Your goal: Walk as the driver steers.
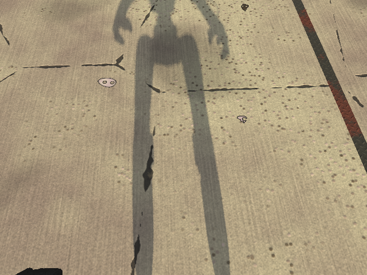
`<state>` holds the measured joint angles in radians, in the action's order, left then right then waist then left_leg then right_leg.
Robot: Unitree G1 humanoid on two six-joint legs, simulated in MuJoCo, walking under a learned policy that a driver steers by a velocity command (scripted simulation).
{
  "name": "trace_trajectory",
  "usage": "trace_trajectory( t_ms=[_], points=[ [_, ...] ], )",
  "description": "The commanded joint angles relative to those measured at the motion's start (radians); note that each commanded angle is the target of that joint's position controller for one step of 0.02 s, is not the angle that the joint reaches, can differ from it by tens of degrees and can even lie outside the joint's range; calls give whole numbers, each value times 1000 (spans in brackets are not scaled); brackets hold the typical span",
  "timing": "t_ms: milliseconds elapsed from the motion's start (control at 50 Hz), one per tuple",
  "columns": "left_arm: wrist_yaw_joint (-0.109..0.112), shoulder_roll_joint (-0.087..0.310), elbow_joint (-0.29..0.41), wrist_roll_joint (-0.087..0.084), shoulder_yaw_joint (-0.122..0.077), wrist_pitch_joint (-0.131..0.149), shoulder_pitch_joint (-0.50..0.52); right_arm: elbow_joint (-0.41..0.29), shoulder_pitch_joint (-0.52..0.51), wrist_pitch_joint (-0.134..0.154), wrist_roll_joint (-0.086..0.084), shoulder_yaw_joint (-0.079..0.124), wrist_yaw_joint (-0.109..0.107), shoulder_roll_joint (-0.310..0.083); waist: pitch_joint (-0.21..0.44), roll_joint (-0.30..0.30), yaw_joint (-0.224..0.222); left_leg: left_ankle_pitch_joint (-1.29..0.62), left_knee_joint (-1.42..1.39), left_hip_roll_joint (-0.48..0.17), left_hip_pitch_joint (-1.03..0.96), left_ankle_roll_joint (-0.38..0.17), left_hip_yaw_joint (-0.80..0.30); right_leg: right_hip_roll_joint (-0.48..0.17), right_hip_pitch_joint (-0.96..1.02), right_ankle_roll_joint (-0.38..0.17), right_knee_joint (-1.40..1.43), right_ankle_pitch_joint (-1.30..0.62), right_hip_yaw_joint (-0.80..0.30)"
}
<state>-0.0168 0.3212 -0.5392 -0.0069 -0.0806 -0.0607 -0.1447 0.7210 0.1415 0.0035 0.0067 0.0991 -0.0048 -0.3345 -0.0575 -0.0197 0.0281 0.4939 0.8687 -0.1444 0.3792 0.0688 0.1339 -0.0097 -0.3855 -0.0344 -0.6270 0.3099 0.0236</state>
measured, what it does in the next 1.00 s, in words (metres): steps on the spot: left foot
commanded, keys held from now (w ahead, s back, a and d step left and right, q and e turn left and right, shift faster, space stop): e+shift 0.08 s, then shift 0.68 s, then w+shift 0.14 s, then w+q+shift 0.10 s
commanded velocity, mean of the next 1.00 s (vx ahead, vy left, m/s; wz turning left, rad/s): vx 0.09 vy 0.00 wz -0.28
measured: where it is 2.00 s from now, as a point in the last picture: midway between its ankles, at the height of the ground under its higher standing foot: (173, 173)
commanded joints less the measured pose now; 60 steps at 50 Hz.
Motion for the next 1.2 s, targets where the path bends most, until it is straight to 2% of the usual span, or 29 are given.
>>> trace_trajectory(
  t_ms=[20, 40, 60, 120, 200, 280, 380, 400, 420, 440, 460, 480, 540, 580, 620, 760, 780, 820, 840, 900, 920, 960, 980, 1000, 1020, 1040, 1080, 1120, 1200],
  points=[
    [2, 235, 40, 25, -71, 53, -152, -139, -132, 27, -1, 13, -8, -86, 253, 176, -107, 81, 399, 99, 416, -13, -201, -311, 444, -284, 251, -600, -473],
    [12, 207, 39, -1, -66, 54, -89, -120, -103, 24, -2, 14, -23, -80, 197, 112, -62, -15, 349, 85, 412, -22, -213, -246, 377, -223, 254, -490, -408],
    [20, 178, 51, -18, -54, 46, -31, -110, -78, 19, 9, 18, -34, -94, 170, 120, -33, -78, 304, 83, 387, -21, -219, -220, 314, -194, 257, -459, -379],
    [38, 152, 71, 4, -36, 36, 31, -67, 5, 16, 9, 16, -29, -81, 203, 137, 6, -190, 256, 126, 265, 3, -197, -167, 216, -181, 249, -503, -318],
    [50, 150, 41, 5, -29, 37, -7, -69, -20, 9, 1, -6, -24, -46, 205, 153, -30, -222, 80, 135, 211, 22, -198, -159, 211, -178, 223, -463, -334],
    [42, 146, 31, 16, -19, 32, 2, -81, -35, 8, -4, -10, -13, -54, 172, 179, -50, -181, -29, 135, 128, 7, -195, -172, 158, -189, 212, -385, -395],
    [33, 105, 11, 4, 3, 32, 30, -89, 4, 25, -8, -15, 2, -33, 152, 182, -22, -226, -300, 142, -44, -36, -172, -144, 146, -167, 155, -421, -442],
    [34, 85, 3, 0, 10, 34, 25, -85, 26, 31, 0, -18, 6, -27, 147, 164, -1, -385, -444, 129, -142, -54, -180, -111, 117, -127, 147, -351, -432],
    [35, 52, -3, 15, 20, 41, -17, -95, 36, 35, 21, -11, 2, -73, 166, 80, -22, -568, -468, 25, -242, -88, -275, -54, 69, -65, 91, -199, -388],
    [32, 39, -16, 28, 21, 52, -103, -104, 17, 32, 33, 0, -3, -140, 167, -129, -97, -795, -464, -119, -287, -187, -419, 71, -5, -1, -28, 86, -261],
    [36, 63, -7, 26, 14, 56, -63, -87, 10, 33, 34, -19, -3, -72, 166, -218, -78, -727, -505, -191, -201, -308, -514, 62, 8, 46, -49, 173, -191],
    [41, 94, -14, 19, 4, 53, -32, -96, -16, 36, 26, -31, -2, -37, 144, -180, -62, -652, -514, -158, -190, -311, -489, 36, 30, 64, -61, 153, -176],
    [38, 35, -34, 22, 12, 32, -16, -93, -37, 35, 2, -31, -9, -50, 137, -150, -60, -522, -485, -59, -182, -215, -368, 16, 114, 76, 78, -19, -151],
    [28, 16, -44, 25, 19, 28, -21, -90, -10, 34, 7, -38, -6, -33, 126, -121, -50, -409, -465, 3, -147, -156, -305, 10, 181, 63, 130, -136, -150],
    [26, 53, -62, 22, 8, 30, -32, -99, 19, 36, 11, -41, 2, -28, 102, -23, -15, -310, -449, 59, -138, -121, -246, 6, 148, 29, 117, -155, -168],
    [28, 21, -88, 22, 12, 55, -55, -107, 6, 28, 5, -47, 1, -4, 98, 48, -17, -366, -372, 90, -184, -112, -195, -8, 116, 25, 151, -191, -191],
    [32, 18, -101, 19, 12, 53, -89, -99, 30, 23, 5, -46, 1, -5, 134, 44, -17, -172, -376, 109, -193, -119, -180, 14, 122, 15, 148, 4, -169],
    [28, 44, -96, 4, 3, 62, -120, -88, 68, 20, -20, -31, -2, -42, 21, 16, -18, 271, -417, 90, -106, -169, -248, 20, -6, -27, 132, 421, -165],
    [25, 41, -81, -7, 4, 81, -111, -87, 93, 31, -32, -28, -2, -56, -36, -3, -14, 366, -455, 43, -93, -206, -327, -1, -79, -43, 112, 451, -176],
    [16, -8, -61, -26, 14, 141, -65, -72, 120, 67, -34, -10, 1, -100, -48, -130, -16, 357, -640, -147, -148, -306, -586, 1, -111, -32, -34, 112, -42],
    [15, -5, -60, -21, 12, 154, -67, -72, 124, 66, -39, -11, 4, -101, -47, -130, -23, 338, -658, -153, -76, -319, -617, -3, -26, -44, -18, 99, -42],
    [9, -10, -106, -14, 2, 175, -229, -123, -15, 53, -49, -30, 14, -58, -32, -117, -144, 221, -572, -23, 179, -247, -468, 2, 329, -74, 150, 92, -41],
    [11, 60, -150, -3, -22, 185, -384, -174, -116, 56, -50, -49, 13, 5, -25, 0, -222, 94, -335, 97, 381, -162, -325, -105, 514, -101, 248, 204, -214],
    [3, 153, -180, 2, -52, 189, -481, -225, -150, 78, -66, -66, 11, 59, 11, 262, -238, -79, 26, 177, 568, -112, -176, -306, 659, -180, 419, 416, -572],
    [6, 123, -173, 11, -46, 191, -477, -217, -120, 94, -77, -50, 6, -8, -17, 203, -224, -36, 229, 139, 698, -134, -274, -381, 671, -223, 423, 424, -684],
    [9, 77, -157, 18, -30, 193, -441, -200, -69, 98, -86, -46, 10, -7, -26, 138, -182, -106, 338, 124, 767, -154, -320, -372, 692, -203, 402, 368, -609],
    [9, 32, -152, 20, -11, 185, -377, -177, -22, 85, -64, -53, 20, 16, -4, 84, -133, -205, 419, 91, 785, -161, -324, -343, 673, -154, 406, 196, -428],
    [9, -11, -162, 22, 8, 178, -325, -163, -3, 63, -58, -49, 40, 17, -25, 102, -97, -275, 429, 58, 708, -139, -292, -288, 556, -103, 436, 8, -240],
    [24, 21, -195, 28, 10, 182, -273, -194, -87, 47, -47, -59, 58, 27, -118, 94, -86, -428, 300, 54, 608, -90, -188, -222, 354, -67, 515, -190, 29]
  ],
)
